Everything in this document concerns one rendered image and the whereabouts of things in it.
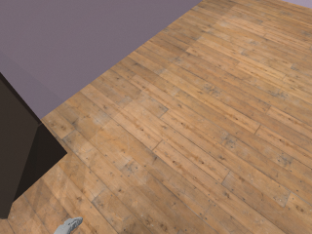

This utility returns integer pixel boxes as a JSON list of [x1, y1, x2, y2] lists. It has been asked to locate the cupboard door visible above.
[[0, 81, 39, 219]]

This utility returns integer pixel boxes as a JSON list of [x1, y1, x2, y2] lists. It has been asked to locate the robot left hand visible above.
[[54, 216, 83, 234]]

